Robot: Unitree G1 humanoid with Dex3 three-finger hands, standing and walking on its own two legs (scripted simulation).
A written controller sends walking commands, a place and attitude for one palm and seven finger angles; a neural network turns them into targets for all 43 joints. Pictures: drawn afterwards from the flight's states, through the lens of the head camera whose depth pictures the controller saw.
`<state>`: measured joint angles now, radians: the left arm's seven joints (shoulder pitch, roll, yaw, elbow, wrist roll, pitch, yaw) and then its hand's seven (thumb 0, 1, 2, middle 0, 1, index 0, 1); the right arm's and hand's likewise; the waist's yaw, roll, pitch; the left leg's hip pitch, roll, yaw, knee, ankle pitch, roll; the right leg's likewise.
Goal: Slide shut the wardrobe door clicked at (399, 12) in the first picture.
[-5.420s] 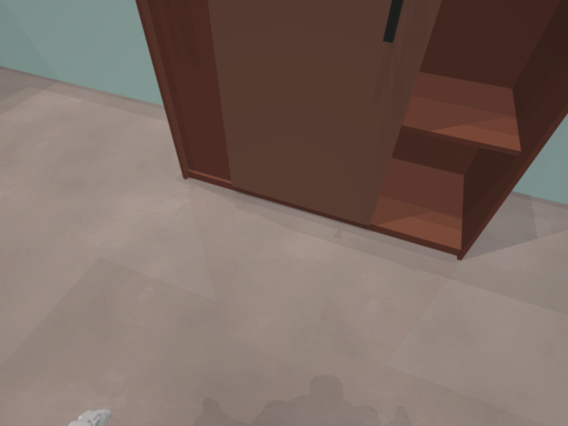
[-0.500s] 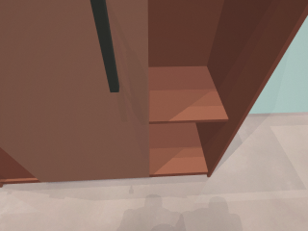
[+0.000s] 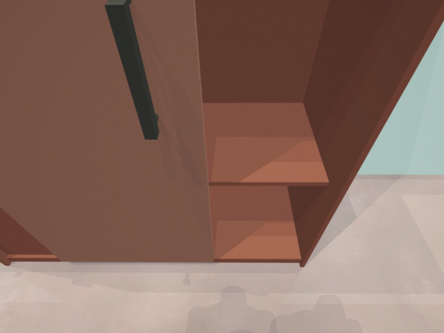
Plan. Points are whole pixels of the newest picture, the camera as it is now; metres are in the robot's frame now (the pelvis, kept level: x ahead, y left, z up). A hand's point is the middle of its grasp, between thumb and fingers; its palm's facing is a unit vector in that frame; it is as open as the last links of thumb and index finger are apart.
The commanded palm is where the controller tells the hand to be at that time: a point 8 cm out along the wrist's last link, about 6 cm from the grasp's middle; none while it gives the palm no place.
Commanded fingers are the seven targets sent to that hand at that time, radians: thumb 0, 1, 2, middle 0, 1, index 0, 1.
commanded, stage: come to a stop and stand still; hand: left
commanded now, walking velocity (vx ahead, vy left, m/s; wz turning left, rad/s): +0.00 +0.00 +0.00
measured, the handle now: (140, 75) +0.50 +0.18 +0.22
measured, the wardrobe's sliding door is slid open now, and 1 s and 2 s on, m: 0.40 0.40 0.40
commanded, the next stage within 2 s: look again from close up in 0.96 s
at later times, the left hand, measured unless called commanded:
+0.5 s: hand out of the picture -0.01 +0.19 -0.18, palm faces +0.04 -0.98 -0.19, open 7.4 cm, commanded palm none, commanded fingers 0.00 0.90 0.90 -0.20 -0.30 -0.20 -0.30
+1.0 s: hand out of the picture +0.00 +0.21 -0.17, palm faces +0.02 -0.98 -0.19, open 7.4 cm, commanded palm none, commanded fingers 0.00 0.90 0.90 -0.20 -0.30 -0.20 -0.30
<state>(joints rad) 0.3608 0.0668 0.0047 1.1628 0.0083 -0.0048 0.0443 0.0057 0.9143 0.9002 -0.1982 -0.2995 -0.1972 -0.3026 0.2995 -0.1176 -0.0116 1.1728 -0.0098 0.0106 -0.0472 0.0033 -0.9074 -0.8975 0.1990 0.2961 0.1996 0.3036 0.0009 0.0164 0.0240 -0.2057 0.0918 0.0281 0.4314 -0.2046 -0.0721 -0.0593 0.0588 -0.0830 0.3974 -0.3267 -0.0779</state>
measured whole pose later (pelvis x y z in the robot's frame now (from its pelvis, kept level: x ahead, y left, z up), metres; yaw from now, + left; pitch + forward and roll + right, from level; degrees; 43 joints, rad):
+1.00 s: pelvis +0.01 +0.04 +0.00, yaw -1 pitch -1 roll +1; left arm 0.30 0.14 0.00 1.15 0.01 0.00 0.04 0.00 0.91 0.90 -0.20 -0.30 -0.20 -0.30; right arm 0.28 -0.13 0.01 1.17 -0.01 -0.01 -0.04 0.00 -0.91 -0.90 0.20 0.30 0.20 0.30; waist 0.00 -0.01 0.03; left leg -0.17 0.02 0.07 0.39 -0.21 -0.02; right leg -0.03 -0.01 -0.05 0.37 -0.33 -0.01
